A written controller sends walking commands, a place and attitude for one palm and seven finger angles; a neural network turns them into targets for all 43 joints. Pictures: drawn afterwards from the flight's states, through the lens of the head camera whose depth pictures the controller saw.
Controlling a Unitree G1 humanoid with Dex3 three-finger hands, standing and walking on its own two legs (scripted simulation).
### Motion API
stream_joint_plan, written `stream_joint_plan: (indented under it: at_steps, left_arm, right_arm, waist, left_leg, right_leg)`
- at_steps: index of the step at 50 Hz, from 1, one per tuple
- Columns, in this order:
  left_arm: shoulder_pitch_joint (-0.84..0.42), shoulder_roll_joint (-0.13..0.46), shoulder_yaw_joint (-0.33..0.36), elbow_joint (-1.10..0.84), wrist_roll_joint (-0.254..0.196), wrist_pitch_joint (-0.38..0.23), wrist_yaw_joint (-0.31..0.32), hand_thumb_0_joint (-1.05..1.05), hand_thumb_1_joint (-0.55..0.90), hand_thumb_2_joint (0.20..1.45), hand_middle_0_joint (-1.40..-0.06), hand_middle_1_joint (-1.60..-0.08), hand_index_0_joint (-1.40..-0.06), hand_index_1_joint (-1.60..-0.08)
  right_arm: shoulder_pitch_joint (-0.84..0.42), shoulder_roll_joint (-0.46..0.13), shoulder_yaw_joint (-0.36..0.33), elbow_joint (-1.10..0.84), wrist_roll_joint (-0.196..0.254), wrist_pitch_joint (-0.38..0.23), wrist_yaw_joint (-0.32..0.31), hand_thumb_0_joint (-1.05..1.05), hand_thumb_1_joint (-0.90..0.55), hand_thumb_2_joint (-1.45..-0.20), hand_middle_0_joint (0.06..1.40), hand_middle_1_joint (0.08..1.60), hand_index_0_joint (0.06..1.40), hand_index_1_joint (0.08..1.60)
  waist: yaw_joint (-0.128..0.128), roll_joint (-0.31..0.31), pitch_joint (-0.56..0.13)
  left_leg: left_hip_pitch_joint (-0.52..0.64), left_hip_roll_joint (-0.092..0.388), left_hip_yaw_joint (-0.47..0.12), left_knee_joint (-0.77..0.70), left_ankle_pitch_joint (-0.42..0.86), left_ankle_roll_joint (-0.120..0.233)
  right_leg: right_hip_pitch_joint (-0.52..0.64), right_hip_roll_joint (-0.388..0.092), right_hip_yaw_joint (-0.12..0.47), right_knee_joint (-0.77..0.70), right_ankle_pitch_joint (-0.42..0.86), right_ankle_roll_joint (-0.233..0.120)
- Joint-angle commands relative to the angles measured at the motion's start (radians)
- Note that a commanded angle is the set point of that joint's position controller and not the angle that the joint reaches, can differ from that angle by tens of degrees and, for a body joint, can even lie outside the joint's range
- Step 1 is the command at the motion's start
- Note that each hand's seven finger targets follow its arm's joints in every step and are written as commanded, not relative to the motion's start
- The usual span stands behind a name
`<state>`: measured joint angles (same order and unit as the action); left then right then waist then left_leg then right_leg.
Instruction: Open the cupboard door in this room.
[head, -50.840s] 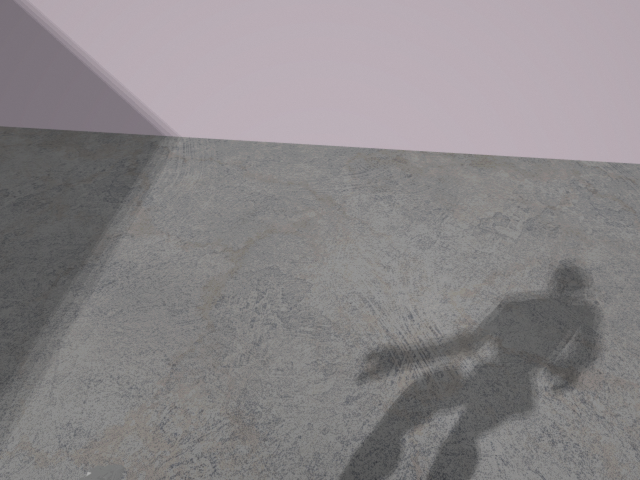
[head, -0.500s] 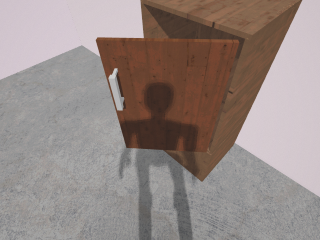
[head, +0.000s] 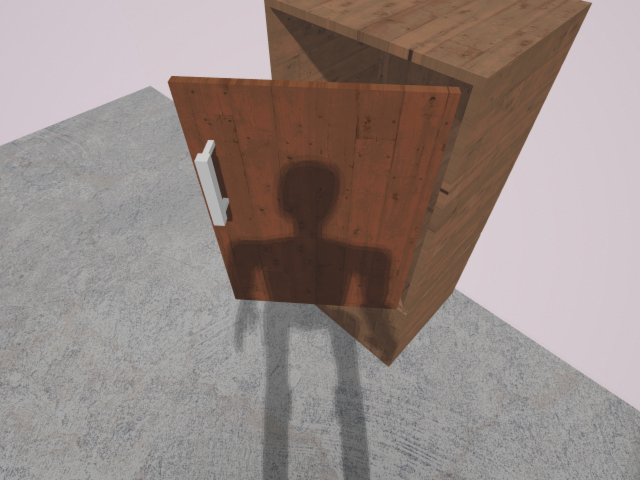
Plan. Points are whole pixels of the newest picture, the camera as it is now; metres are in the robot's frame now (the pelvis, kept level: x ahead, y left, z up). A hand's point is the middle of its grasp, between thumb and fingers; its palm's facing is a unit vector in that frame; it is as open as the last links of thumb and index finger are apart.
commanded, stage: look again from close up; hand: left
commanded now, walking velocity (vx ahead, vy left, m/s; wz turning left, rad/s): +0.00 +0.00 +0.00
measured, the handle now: (215, 184) +0.56 +0.22 +0.03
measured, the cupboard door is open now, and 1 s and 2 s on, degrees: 40 40 40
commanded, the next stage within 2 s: raise the hand with hooked fingers in 0.10 s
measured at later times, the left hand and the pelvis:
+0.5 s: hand (181, 432) +0.18 +0.18 -0.01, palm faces +0.04 -1.00 -0.07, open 8.0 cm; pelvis -0.04 -0.02 -0.05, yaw +2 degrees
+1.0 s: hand (130, 430) +0.18 +0.24 -0.01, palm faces +0.00 -1.00 -0.05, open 10.9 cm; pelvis -0.06 +0.00 -0.07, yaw +3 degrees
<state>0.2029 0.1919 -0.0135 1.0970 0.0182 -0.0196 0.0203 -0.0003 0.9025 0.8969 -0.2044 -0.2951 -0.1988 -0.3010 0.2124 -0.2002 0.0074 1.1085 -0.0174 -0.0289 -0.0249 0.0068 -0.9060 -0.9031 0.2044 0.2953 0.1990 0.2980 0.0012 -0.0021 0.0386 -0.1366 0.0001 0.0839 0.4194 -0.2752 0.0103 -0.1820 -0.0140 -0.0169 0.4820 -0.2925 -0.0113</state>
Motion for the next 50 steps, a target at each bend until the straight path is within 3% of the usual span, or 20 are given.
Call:
stream_joint_plan:
  at_steps: [1, 9, 10, 11, 12, 13, 14, 15, 16, 17, 19, 21, 23, 25, 28, 33, 37, 41, 43, 50]
  left_arm:
    - [0.038, 0.151, 0.031, -0.036, -0.006, -0.012, 0.012, 0.0, 0.9, 0.9, -0.2, -0.3, -0.2, -0.3]
    - [0.037, 0.156, 0.034, -0.036, -0.005, -0.014, 0.012, 0.0, 0.9, 0.9, -0.2, -0.3, -0.2, -0.3]
    - [0.165, 0.115, 0.034, 0.0, 0.0, -0.027, 0.058, 0.0, 0.9, 0.9, -0.2, -0.3, -0.2, -0.3]
    - [-0.607, 0.399, 0.254, -1.498, -0.185, -0.25, 0.042, 0.0, 0.877, 0.89, -0.202, -0.315, -0.202, -0.315]
    - [-0.058, 0.307, 0.216, -1.202, -0.099, -0.207, 0.059, 0.0, 0.853, 0.88, -0.203, -0.33, -0.203, -0.33]
    - [0.197, 0.069, 0.102, -1.085, -0.165, -0.092, 0.069, 0.0, 0.83, 0.87, -0.205, -0.345, -0.205, -0.345]
    - [0.135, 0.0, 0.091, -1.024, -0.179, -0.096, 0.048, 0.0, 0.807, 0.86, -0.207, -0.36, -0.207, -0.36]
    - [0.059, 0.064, 0.167, -1.027, -0.193, -0.15, 0.023, 0.0, 0.783, 0.85, -0.208, -0.375, -0.208, -0.375]
    - [0.123, 0.088, 0.223, -0.955, -0.203, -0.216, -0.018, 0.0, 0.76, 0.84, -0.21, -0.39, -0.21, -0.39]
    - [0.237, 0.037, 0.218, -0.864, -0.221, -0.285, -0.07, 0.0, 0.737, 0.83, -0.212, -0.405, -0.212, -0.405]
    - [0.348, 0.008, 0.226, -0.809, -0.246, -0.434, -0.191, 0.0, 0.69, 0.81, -0.215, -0.435, -0.215, -0.435]
    - [0.297, 0.039, 0.234, -0.833, -0.271, -0.584, -0.32, 0.0, 0.643, 0.79, -0.218, -0.465, -0.218, -0.465]
    - [0.232, 0.154, 0.309, -0.811, -0.294, -0.674, -0.454, 0.0, 0.597, 0.77, -0.222, -0.495, -0.222, -0.495]
    - [0.163, 0.201, 0.365, -0.885, -0.354, -0.644, -0.52, 0.0, 0.55, 0.75, -0.225, -0.525, -0.225, -0.525]
    - [-0.018, 0.241, 0.382, -1.067, -0.421, -0.565, -0.511, 0.0, 0.48, 0.72, -0.23, -0.57, -0.23, -0.57]
    - [-0.19, 0.231, 0.281, -1.252, -0.356, -0.538, -0.434, 0.0, 0.363, 0.67, -0.238, -0.645, -0.238, -0.645]
    - [-0.124, 0.249, 0.303, -1.153, -0.339, -0.462, -0.446, 0.0, 0.27, 0.63, -0.245, -0.705, -0.245, -0.705]
    - [-0.075, 0.276, 0.352, -1.116, -0.361, -0.373, -0.458, 0.0, 0.177, 0.59, -0.252, -0.765, -0.252, -0.765]
    - [-0.037, 0.298, 0.4, -1.081, -0.377, -0.345, -0.448, 0.0, 0.13, 0.57, -0.255, -0.795, -0.255, -0.795]
    - [-0.062, 0.288, 0.398, -1.092, -0.375, -0.377, -0.432, 0.0, -0.033, 0.5, -0.267, -0.9, -0.267, -0.9]
  right_arm:
    - [0.035, -0.122, -0.018, -0.034, 0.003, -0.012, -0.008, 0.0, -0.9, -0.9, 0.2, 0.3, 0.2, 0.3]
    - [0.025, -0.123, -0.019, -0.031, 0.004, -0.008, -0.01, 0.0, -0.9, -0.9, 0.2, 0.3, 0.2, 0.3]
    - [-0.022, -0.112, -0.028, -0.09, 0.019, -0.007, -0.002, 0.0, -0.9, -0.9, 0.2, 0.3, 0.2, 0.3]
    - [0.016, -0.237, -0.058, -0.414, 0.066, -0.154, -0.04, 0.0, -0.9, -0.9, 0.2, 0.3, 0.2, 0.3]
    - [-0.024, -0.172, -0.046, -0.378, 0.032, -0.24, -0.074, 0.0, -0.9, -0.9, 0.2, 0.3, 0.2, 0.3]
    - [-0.039, -0.133, -0.045, -0.387, 0.053, -0.262, -0.063, 0.0, -0.9, -0.9, 0.2, 0.3, 0.2, 0.3]
    - [-0.008, -0.145, -0.057, -0.363, 0.054, -0.267, -0.055, 0.0, -0.9, -0.9, 0.2, 0.3, 0.2, 0.3]
    - [-0.022, -0.178, -0.086, -0.415, 0.041, -0.272, -0.051, 0.0, -0.9, -0.9, 0.2, 0.3, 0.2, 0.3]
    - [-0.015, -0.19, -0.101, -0.424, 0.026, -0.272, -0.05, 0.0, -0.9, -0.9, 0.2, 0.3, 0.2, 0.3]
    - [-0.026, -0.182, -0.102, -0.452, 0.018, -0.274, -0.044, 0.0, -0.9, -0.9, 0.2, 0.3, 0.2, 0.3]
    - [-0.057, -0.169, -0.103, -0.512, 0.02, -0.288, -0.017, 0.0, -0.9, -0.9, 0.2, 0.3, 0.2, 0.3]
    - [-0.085, -0.171, -0.108, -0.568, 0.022, -0.301, 0.004, 0.0, -0.9, -0.9, 0.2, 0.3, 0.2, 0.3]
    - [-0.08, -0.185, -0.109, -0.609, 0.034, -0.309, 0.013, 0.0, -0.9, -0.9, 0.2, 0.3, 0.2, 0.3]
    - [-0.101, -0.191, -0.106, -0.688, 0.054, -0.299, 0.001, 0.0, -0.9, -0.9, 0.2, 0.3, 0.2, 0.3]
    - [-0.094, -0.187, -0.092, -0.75, 0.069, -0.285, -0.025, 0.0, -0.9, -0.9, 0.2, 0.3, 0.2, 0.3]
    - [-0.025, -0.182, -0.059, -0.713, 0.057, -0.287, -0.059, 0.0, -0.9, -0.9, 0.2, 0.3, 0.2, 0.3]
    - [-0.015, -0.185, -0.049, -0.681, 0.063, -0.293, -0.074, 0.0, -0.9, -0.9, 0.2, 0.3, 0.2, 0.3]
    - [-0.023, -0.185, -0.04, -0.692, 0.063, -0.292, -0.07, 0.0, -0.9, -0.9, 0.2, 0.3, 0.2, 0.3]
    - [-0.03, -0.181, -0.04, -0.693, 0.059, -0.291, -0.065, 0.0, -0.9, -0.9, 0.2, 0.3, 0.2, 0.3]
    - [0.001, -0.194, -0.041, -0.693, 0.053, -0.296, -0.05, 0.0, -0.9, -0.9, 0.2, 0.3, 0.2, 0.3]
  waist:
    - [0.001, 0.008, -0.032]
    - [0.002, -0.01, -0.029]
    - [0.029, -0.066, -0.04]
    - [-0.064, 0.109, -0.499]
    - [0.023, 0.306, -0.48]
    - [0.0, 0.295, -0.314]
    - [-0.049, 0.087, -0.156]
    - [-0.061, -0.046, -0.059]
    - [-0.05, -0.155, -0.08]
    - [-0.023, -0.224, -0.074]
    - [0.04, -0.178, -0.15]
    - [0.051, -0.134, -0.216]
    - [0.044, -0.081, -0.257]
    - [0.054, -0.104, -0.359]
    - [0.027, -0.04, -0.331]
    - [-0.053, 0.033, -0.298]
    - [-0.045, 0.057, -0.293]
    - [-0.003, 0.089, -0.341]
    - [0.017, 0.046, -0.334]
    - [0.003, 0.04, -0.299]
  left_leg:
    - [0.01, 0.114, -0.099, -0.054, 0.252, 0.02]
    - [0.013, 0.115, -0.096, -0.052, 0.25, 0.016]
    - [-0.071, 0.12, -0.039, 0.183, 0.275, -0.014]
    - [0.13, -0.007, -0.063, 0.037, 0.478, 0.021]
    - [0.237, 0.027, -0.065, 0.022, 0.663, 0.034]
    - [0.161, 0.044, -0.096, 0.038, 0.703, -0.004]
    - [0.071, 0.055, -0.101, 0.087, 0.629, 0.005]
    - [-0.052, 0.033, -0.103, 0.144, 0.465, 0.01]
    - [-0.145, 0.015, -0.088, 0.189, 0.35, 0.009]
    - [-0.252, 0.004, -0.087, 0.231, 0.26, 0.003]
    - [-0.373, -0.021, -0.067, 0.321, 0.212, -0.013]
    - [-0.497, -0.033, -0.056, 0.422, 0.126, -0.02]
    - [-0.601, -0.038, -0.06, 0.519, 0.061, -0.021]
    - [-0.667, -0.048, -0.036, 0.562, -0.014, -0.005]
    - [-0.683, -0.032, -0.044, 0.585, -0.145, 0.008]
    - [-0.617, 0.008, -0.092, 0.582, -0.121, 0.031]
    - [-0.603, 0.007, -0.11, 0.538, -0.121, 0.027]
    - [-0.554, 0.0, -0.119, 0.477, -0.087, 0.02]
    - [-0.55, 0.0, -0.126, 0.459, -0.049, 0.016]
    - [-0.518, 0.001, -0.125, 0.406, -0.067, 0.013]
  right_leg:
    - [0.011, -0.104, 0.093, -0.068, 0.326, -0.038]
    - [0.022, -0.105, 0.093, -0.082, 0.356, -0.04]
    - [0.056, -0.172, 0.145, -0.073, 0.791, 0.02]
    - [0.137, -0.073, 0.066, 0.019, 0.763, -0.034]
    - [0.093, -0.014, 0.033, 0.078, 0.529, -0.046]
    - [-0.028, -0.011, -0.044, 0.07, 0.283, -0.031]
    - [-0.129, -0.009, -0.063, 0.034, 0.28, -0.014]
    - [-0.196, -0.006, -0.074, 0.043, 0.336, -0.003]
    - [-0.234, -0.004, -0.079, 0.076, 0.342, 0.008]
    - [-0.274, -0.003, -0.08, 0.13, 0.311, 0.016]
    - [-0.301, -0.004, -0.061, 0.256, 0.306, 0.003]
    - [-0.37, -0.008, -0.023, 0.354, 0.227, -0.003]
    - [-0.388, -0.034, 0.071, 0.401, 0.176, -0.008]
    - [-0.352, -0.048, 0.147, 0.376, 0.031, 0.012]
    - [-0.435, -0.034, 0.176, 0.306, -0.326, 0.009]
    - [-0.515, 0.007, 0.118, 0.331, -0.27, -0.004]
    - [-0.502, 0.016, 0.067, 0.328, -0.233, -0.006]
    - [-0.44, 0.018, 0.029, 0.32, -0.183, -0.008]
    - [-0.406, 0.024, 0.013, 0.321, -0.144, -0.013]
    - [-0.438, 0.027, -0.026, 0.32, -0.139, -0.01]
